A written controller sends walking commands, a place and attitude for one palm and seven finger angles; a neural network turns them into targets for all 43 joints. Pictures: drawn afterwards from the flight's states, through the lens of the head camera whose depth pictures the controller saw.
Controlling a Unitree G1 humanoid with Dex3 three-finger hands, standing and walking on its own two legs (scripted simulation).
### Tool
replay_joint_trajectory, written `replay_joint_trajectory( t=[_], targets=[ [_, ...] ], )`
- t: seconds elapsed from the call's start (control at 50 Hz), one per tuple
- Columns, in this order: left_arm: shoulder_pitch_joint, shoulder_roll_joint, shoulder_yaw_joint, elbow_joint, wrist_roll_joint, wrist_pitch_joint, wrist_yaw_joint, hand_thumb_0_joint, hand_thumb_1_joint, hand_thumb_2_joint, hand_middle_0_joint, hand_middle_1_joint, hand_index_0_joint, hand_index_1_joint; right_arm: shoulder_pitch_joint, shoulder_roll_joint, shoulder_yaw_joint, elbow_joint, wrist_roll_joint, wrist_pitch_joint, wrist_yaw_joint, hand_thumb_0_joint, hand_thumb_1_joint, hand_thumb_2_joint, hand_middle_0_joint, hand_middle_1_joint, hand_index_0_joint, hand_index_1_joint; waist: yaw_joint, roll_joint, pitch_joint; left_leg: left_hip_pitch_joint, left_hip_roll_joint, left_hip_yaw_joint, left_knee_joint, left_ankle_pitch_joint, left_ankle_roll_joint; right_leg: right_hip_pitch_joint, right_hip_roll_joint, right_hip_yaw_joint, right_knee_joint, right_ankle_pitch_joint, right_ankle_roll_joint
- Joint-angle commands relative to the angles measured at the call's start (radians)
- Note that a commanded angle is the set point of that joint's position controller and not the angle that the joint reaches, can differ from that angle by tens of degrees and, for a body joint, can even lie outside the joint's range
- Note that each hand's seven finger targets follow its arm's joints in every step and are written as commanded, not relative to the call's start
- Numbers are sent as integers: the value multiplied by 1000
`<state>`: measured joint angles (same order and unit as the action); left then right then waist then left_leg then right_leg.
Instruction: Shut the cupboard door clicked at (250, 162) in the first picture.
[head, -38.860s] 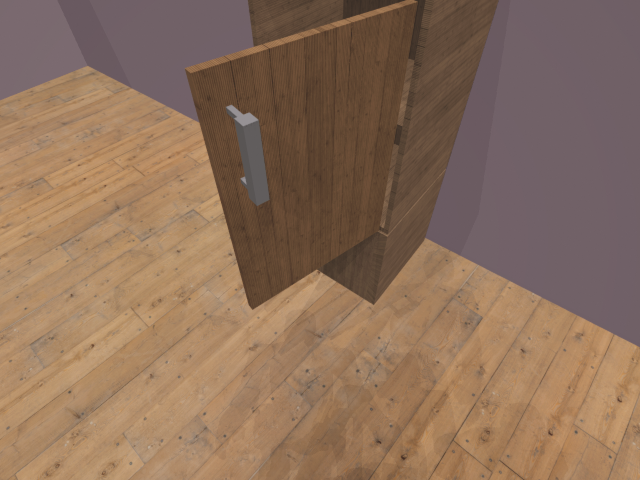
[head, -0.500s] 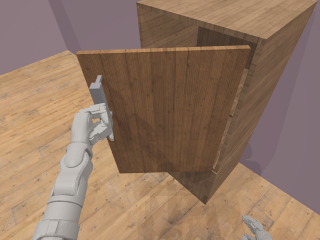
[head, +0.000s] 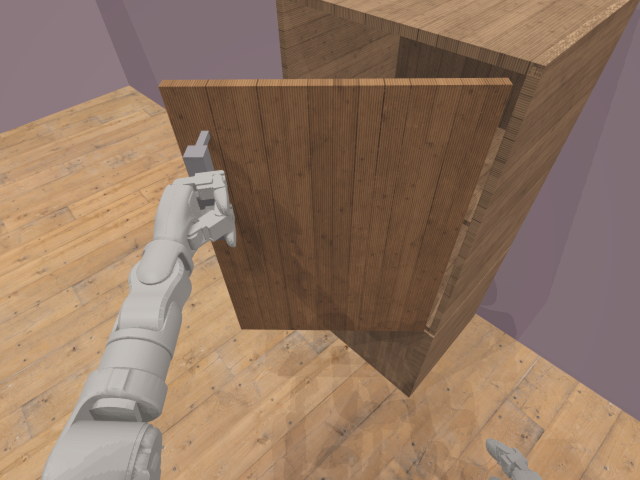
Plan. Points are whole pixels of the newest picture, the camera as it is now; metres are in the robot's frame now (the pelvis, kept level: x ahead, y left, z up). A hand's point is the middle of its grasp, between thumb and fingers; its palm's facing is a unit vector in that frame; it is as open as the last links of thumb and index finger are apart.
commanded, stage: push the door shut along its arc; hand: left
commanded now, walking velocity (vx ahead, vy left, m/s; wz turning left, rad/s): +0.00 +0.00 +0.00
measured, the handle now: (212, 187) +0.47 +0.17 +0.12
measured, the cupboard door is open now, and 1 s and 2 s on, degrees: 43 30 18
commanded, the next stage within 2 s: pull the fist back off the door in 1.48 s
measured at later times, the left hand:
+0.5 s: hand (245, 190) +0.46 +0.12 +0.13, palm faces -0.16 -0.99 -0.03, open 3.1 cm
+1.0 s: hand (282, 158) +0.52 +0.07 +0.14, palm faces -0.29 -0.96 +0.00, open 3.1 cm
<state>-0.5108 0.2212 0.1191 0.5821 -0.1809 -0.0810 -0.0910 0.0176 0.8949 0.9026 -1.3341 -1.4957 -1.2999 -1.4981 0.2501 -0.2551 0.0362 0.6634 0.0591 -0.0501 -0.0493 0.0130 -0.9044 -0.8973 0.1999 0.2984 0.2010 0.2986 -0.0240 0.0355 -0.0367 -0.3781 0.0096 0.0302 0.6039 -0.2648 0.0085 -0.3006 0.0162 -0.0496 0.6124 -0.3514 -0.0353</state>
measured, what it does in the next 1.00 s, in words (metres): stands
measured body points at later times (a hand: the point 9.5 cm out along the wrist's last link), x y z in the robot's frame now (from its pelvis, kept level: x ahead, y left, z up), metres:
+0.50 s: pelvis -0.01 +0.01 -0.01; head +0.04 +0.01 +0.44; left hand +0.46 +0.17 +0.14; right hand +0.05 -0.25 -0.13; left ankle +0.03 +0.12 -0.73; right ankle -0.02 -0.09 -0.73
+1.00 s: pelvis +0.00 +0.01 -0.02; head +0.09 +0.00 +0.42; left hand +0.53 +0.13 +0.14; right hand -0.02 -0.27 -0.14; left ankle +0.03 +0.12 -0.73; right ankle -0.02 -0.09 -0.73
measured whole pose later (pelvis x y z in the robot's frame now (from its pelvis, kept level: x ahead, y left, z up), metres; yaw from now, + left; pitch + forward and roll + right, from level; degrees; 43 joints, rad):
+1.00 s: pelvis +0.00 +0.01 -0.02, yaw -2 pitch +14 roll -1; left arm -1.10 0.42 0.27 1.25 -0.12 -0.24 -0.31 0.02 0.89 0.91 -1.30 -1.50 -1.30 -1.50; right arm 0.41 -0.30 0.01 0.72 0.02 -0.07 -0.03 0.01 -0.90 -0.90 0.20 0.30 0.20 0.30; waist -0.20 0.04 -0.07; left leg -0.69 0.03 0.05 0.76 -0.32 0.02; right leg -0.62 0.03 -0.03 0.75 -0.38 -0.03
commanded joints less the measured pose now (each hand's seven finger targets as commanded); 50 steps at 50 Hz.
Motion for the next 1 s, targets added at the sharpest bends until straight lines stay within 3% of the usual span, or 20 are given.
replay_joint_trajectory(
  t=[0.0, 0.02, 0.06, 0.12, 0.14, 0.22, 0.26, 0.32, 0.36, 0.42, 0.52, 0.56, 0.6, 0.66, 0.7, 0.72, 0.76, 0.86, 0.9, 0.98],
  targets=[
    [-539, 140, 22, -127, -10, -86, -28, 0, 900, 900, -1300, -1500, -1300, -1500, -32, -129, -54, -118, -4, -55, -5, 0, -900, -900, 200, 300, 200, 300, -45, -50, -260, 199, -20, -29, -33, 131, 32, -70, -4, 44, -103, 273, 25],
    [-530, 170, 42, -100, -7, -93, -32, 0, 900, 900, -1300, -1500, -1300, -1500, -18, -138, -58, -113, -5, -52, -6, 0, -900, -900, 200, 300, 200, 300, -40, -78, -270, 193, -19, -32, -30, 136, 33, -57, -2, 42, -100, 274, 25],
    [-586, 113, -8, -69, -11, -105, -50, 0, 900, 900, -1300, -1500, -1300, -1500, -11, -132, -58, -110, -3, -57, -2, 0, -900, -900, 200, 300, 200, 300, -53, -42, -274, 201, -19, -36, -28, 135, 30, -89, 0, 35, -90, 270, 22],
    [-638, 162, 25, 1, -12, -126, -64, 0, 900, 900, -1300, -1500, -1300, -1500, 21, -147, -64, -90, -5, -59, -2, 0, -900, -900, 200, 300, 200, 300, -61, -52, -282, 199, -16, -47, -19, 135, 29, -111, 7, 29, -83, 253, 18],
    [-667, 130, 0, 5, -18, -133, -71, 0, 900, 900, -1300, -1500, -1300, -1500, 21, -144, -64, -93, -4, -63, 0, 0, -900, -900, 200, 300, 200, 300, -69, -52, -287, 204, -16, -47, -19, 138, 31, -122, 6, 29, -80, 259, 19],
    [-717, 188, 39, 86, -14, -168, -86, 0, 900, 900, -1300, -1500, -1300, -1500, 57, -158, -69, -76, -8, -67, 1, 0, -900, -900, 200, 300, 200, 300, -71, -47, -305, 193, -14, -53, -7, 138, 29, -140, 11, 27, -66, 245, 16],
    [-809, 179, 20, 114, -12, -187, -97, 0, 900, 900, -1300, -1500, -1300, -1500, 66, -157, -67, -65, -7, -70, 3, 0, -900, -900, 200, 300, 200, 300, -93, -37, -294, 184, -13, -59, -6, 115, 27, -171, 11, 27, -60, 224, 17],
    [-822, 211, 45, 154, -11, -210, -112, 0, 900, 900, -1300, -1500, -1300, -1500, 93, -167, -75, -56, -12, -75, 4, 0, -900, -900, 200, 300, 200, 300, -90, -28, -345, 205, -11, -63, 8, 137, 25, -172, 13, 25, -46, 230, 13],
    [-865, 170, 7, 190, -16, -214, -128, 0, 900, 900, -1300, -1500, -1300, -1500, 97, -164, -71, -53, -10, -78, 6, 0, -900, -900, 200, 300, 200, 300, -109, -19, -328, 195, -10, -67, 13, 128, 24, -205, 15, 23, -42, 224, 14],
    [-913, 234, 54, 267, -16, -217, -134, 0, 900, 900, -1300, -1500, -1300, -1500, 130, -179, -74, -33, -16, -79, 2, 0, -900, -900, 200, 300, 200, 300, -121, -62, -303, 147, -10, -67, 21, 95, 29, -221, 16, 29, -46, 195, 18],
    [-976, 241, 48, 287, -6, -240, -156, 0, 900, 900, -1300, -1500, -1300, -1500, 164, -185, -80, -24, -22, -86, 7, 0, -900, -900, 200, 300, 200, 300, -134, -7, -386, 181, -8, -79, 44, 138, 24, -247, 18, 26, -17, 212, 14],
    [-1003, 211, 21, 295, -6, -242, -169, 0, 900, 900, -1300, -1500, -1300, -1500, 166, -183, -80, -23, -21, -87, 10, 0, -900, -900, 200, 300, 200, 300, -148, 11, -393, 188, -5, -81, 52, 146, 22, -274, 20, 25, -11, 222, 15],
    [-1013, 258, 62, 347, -6, -235, -172, 0, 900, 900, -1300, -1500, -1300, -1500, 183, -192, -82, -12, -23, -83, 9, 0, -900, -900, 200, 300, 200, 300, -151, -30, -368, 151, -4, -81, 56, 126, 23, -279, 22, 27, -13, 210, 17],
    [-1070, 307, 97, 368, 0, -228, -170, 0, 900, 900, -1300, -1500, -1300, -1500, 202, -196, -78, -7, -29, -78, 9, 0, -900, -900, 200, 300, 200, 300, -160, -28, -376, 107, -8, -77, 65, 132, 28, -265, 20, 35, -6, 234, 21],
    [-1075, 303, 89, 403, 11, -225, -173, 0, 900, 900, -1300, -1500, -1300, -1500, 209, -196, -79, -9, -30, -76, 11, 0, -900, -900, 200, 300, 200, 300, -169, -18, -370, 89, -8, -74, 72, 111, 29, -287, 21, 38, -6, 212, 23],
    [-1094, 350, 124, 410, 17, -232, -170, 0, 900, 900, -1300, -1500, -1300, -1500, 226, -202, -81, 0, -34, -73, 8, 0, -900, -900, 200, 300, 200, 300, -169, -24, -381, 87, -7, -77, 79, 127, 30, -279, 21, 36, 2, 221, 21],
    [-1117, 333, 107, 403, 22, -238, -179, 0, 900, 900, -1300, -1500, -1300, -1500, 225, -200, -81, -8, -35, -74, 12, 0, -900, -900, 200, 300, 200, 300, -175, 8, -420, 99, -6, -78, 89, 141, 29, -292, 21, 41, 11, 235, 22],
    [-1105, 404, 161, 462, 35, -225, -200, 0, 900, 900, -1300, -1500, -1300, -1500, 257, -209, -84, -8, -41, -60, 13, 0, -900, -900, 200, 300, 200, 300, -174, -14, -459, 52, -10, -68, 114, 191, 33, -252, 23, 50, 28, 318, 26],
    [-1081, 453, 198, 475, 44, -217, -208, 0, 900, 900, -1300, -1500, -1300, -1500, 268, -213, -87, -15, -43, -51, 14, 0, -900, -900, 200, 300, 200, 300, -161, -19, -469, 18, -12, -60, 119, 204, 33, -217, 22, 55, 34, 356, 27],
    [-1105, 419, 163, 430, 45, -221, -236, 0, 900, 900, -1300, -1500, -1300, -1500, 275, -209, -91, -27, -44, -36, 14, 0, -900, -900, 200, 300, 200, 300, -171, -1, -497, 47, -13, -56, 134, 259, 34, -223, 28, 51, 43, 412, 29]
  ],
)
